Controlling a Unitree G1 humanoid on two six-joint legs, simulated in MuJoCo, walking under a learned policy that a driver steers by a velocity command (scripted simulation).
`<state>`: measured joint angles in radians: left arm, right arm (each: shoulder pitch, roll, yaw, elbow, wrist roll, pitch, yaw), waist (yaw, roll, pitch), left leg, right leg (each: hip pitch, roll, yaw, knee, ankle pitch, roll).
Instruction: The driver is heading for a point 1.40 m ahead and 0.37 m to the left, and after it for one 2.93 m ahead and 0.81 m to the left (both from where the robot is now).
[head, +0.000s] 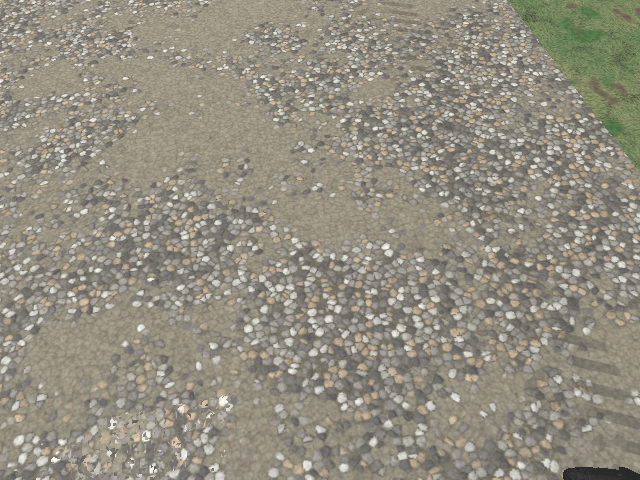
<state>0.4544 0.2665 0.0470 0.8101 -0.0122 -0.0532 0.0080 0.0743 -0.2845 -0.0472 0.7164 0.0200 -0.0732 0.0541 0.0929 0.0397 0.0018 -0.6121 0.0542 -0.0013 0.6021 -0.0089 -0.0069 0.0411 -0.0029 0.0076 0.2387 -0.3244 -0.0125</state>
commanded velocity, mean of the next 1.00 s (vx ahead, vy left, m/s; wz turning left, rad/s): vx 0.49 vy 0.00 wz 0.11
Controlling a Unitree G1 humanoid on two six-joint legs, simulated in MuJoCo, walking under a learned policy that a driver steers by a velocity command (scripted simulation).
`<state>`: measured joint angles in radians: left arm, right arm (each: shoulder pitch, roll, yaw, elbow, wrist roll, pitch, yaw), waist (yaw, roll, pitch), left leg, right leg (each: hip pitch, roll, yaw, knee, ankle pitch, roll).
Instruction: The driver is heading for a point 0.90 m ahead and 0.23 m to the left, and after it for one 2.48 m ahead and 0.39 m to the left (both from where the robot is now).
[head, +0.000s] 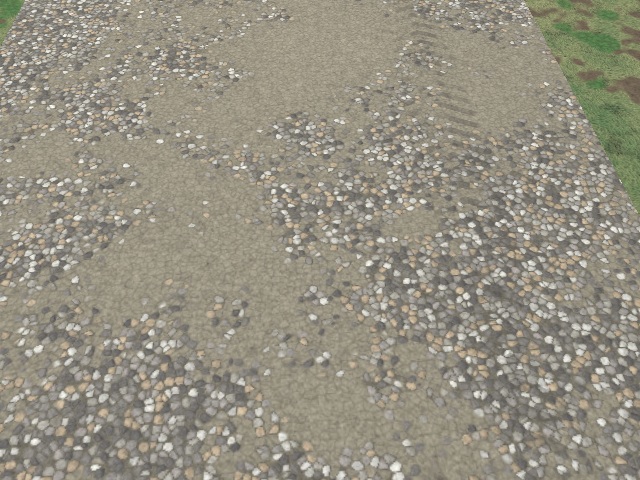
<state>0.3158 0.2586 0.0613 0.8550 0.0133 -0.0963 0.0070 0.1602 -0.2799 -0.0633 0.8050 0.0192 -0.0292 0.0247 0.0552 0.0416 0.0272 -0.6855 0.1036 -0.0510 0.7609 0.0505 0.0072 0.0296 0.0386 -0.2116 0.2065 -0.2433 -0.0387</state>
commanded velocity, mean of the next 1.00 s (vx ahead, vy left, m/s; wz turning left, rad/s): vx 0.50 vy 0.00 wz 0.47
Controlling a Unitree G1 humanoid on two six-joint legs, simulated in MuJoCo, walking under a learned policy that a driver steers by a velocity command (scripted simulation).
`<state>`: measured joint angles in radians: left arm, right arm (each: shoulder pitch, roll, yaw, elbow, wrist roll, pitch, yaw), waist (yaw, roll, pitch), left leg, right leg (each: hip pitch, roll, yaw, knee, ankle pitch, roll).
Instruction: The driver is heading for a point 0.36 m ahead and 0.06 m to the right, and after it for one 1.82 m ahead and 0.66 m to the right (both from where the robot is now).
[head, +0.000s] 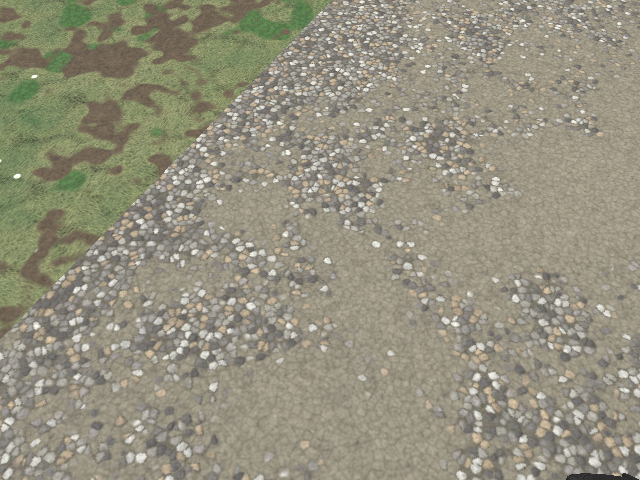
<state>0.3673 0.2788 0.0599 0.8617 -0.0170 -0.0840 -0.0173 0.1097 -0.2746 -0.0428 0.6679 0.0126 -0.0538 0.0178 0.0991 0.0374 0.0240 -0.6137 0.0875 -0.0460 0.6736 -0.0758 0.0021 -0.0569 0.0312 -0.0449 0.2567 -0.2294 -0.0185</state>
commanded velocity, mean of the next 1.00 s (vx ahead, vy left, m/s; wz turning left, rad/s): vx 0.27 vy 0.00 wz -0.36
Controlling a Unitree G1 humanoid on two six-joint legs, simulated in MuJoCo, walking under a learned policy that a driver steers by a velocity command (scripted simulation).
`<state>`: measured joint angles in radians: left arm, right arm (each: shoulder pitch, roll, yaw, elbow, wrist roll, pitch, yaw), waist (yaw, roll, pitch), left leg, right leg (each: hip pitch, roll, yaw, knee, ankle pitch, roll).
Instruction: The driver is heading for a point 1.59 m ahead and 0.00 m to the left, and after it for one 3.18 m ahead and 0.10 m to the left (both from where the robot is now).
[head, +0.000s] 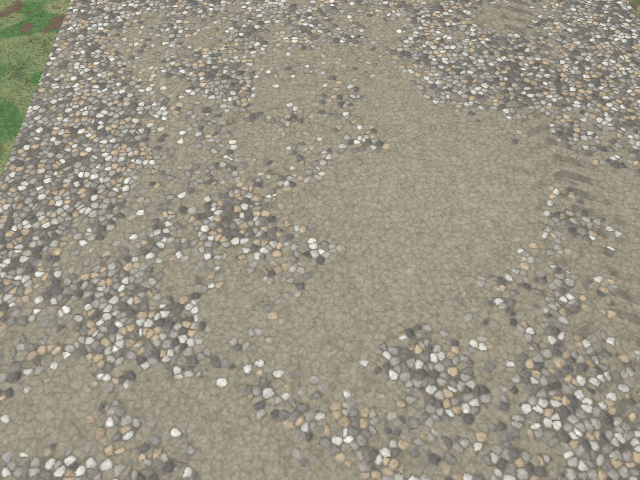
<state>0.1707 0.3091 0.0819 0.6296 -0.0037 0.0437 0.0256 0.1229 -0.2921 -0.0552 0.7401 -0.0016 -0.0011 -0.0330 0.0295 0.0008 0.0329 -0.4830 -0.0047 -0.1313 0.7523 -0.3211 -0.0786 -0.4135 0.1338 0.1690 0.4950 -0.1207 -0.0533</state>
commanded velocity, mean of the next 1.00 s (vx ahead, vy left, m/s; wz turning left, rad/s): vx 0.40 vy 0.00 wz -0.19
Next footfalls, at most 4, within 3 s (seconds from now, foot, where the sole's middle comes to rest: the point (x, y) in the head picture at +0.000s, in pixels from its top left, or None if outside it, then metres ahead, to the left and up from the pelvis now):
0.06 left None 0.08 0.15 -0.77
0.52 right None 0.22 -0.18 -0.77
1.04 left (363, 404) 0.60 -0.03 -0.77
1.52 right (448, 299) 0.87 -0.24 -0.77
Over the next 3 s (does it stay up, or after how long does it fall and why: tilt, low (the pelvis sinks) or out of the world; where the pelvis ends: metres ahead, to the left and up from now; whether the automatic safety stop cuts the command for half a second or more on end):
stays up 1.49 0.07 0.00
